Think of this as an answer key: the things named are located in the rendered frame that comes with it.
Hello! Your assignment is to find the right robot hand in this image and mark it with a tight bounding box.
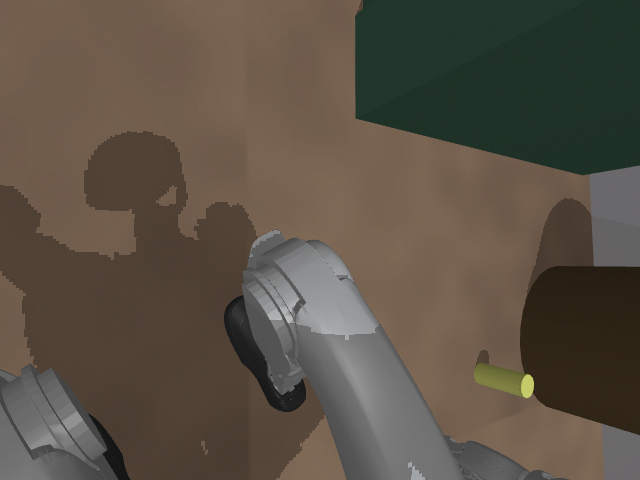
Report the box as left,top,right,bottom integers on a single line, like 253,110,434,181
444,435,530,480

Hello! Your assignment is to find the sofa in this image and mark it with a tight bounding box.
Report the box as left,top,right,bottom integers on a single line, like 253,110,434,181
355,0,640,175

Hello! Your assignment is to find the right robot foot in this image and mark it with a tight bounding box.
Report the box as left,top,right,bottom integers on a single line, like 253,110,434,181
224,295,306,412

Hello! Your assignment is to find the left robot foot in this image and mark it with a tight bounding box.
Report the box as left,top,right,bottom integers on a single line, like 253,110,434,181
88,413,130,480

